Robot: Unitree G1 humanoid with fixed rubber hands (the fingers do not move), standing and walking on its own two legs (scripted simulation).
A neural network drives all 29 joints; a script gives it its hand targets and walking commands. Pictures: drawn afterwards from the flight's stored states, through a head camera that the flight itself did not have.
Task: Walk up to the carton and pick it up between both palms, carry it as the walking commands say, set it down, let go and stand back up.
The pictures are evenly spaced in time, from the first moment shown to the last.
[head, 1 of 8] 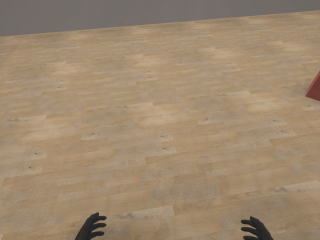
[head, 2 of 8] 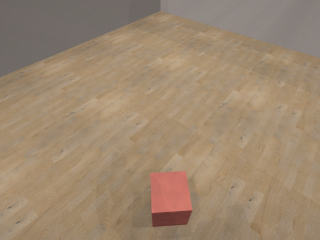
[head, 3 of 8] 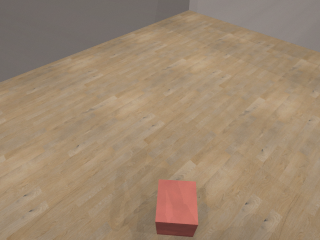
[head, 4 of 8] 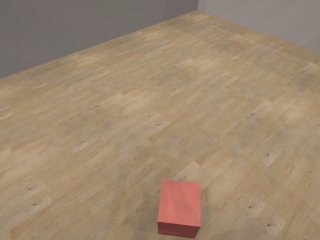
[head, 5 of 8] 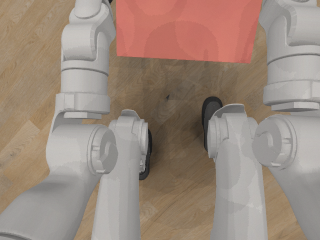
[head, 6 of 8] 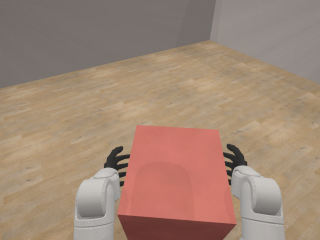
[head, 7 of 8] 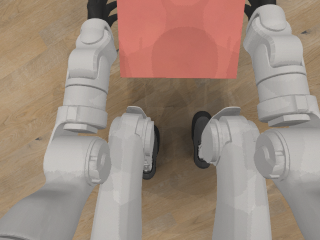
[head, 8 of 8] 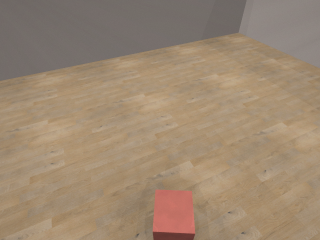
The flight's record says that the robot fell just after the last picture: no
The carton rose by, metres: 0.67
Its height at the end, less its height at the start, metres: +0.00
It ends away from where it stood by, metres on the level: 0.18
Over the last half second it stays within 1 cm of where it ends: yes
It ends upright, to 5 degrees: yes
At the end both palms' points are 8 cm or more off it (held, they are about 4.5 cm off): yes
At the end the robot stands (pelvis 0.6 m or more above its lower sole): yes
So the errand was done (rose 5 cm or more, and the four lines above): yes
